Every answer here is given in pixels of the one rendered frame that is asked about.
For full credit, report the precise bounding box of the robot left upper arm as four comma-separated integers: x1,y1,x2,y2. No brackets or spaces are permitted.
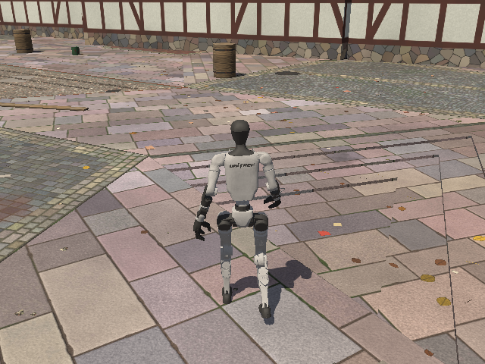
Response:
205,153,226,196

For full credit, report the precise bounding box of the left robot forearm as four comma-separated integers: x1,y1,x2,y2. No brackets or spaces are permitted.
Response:
196,185,213,222

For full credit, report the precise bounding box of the robot right hand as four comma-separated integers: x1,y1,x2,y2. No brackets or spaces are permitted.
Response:
264,196,281,209

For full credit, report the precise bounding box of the left robot shin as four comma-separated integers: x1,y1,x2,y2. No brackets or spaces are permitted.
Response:
221,246,231,294

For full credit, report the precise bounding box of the robot left hand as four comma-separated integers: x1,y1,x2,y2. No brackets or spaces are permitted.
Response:
193,220,211,241

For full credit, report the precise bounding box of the right robot foot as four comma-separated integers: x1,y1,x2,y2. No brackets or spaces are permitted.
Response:
258,303,271,319

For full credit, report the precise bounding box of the right robot forearm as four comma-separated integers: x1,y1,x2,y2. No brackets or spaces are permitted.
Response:
270,180,281,201

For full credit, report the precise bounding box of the robot right upper arm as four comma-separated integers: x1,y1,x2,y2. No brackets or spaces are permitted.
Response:
257,152,278,192

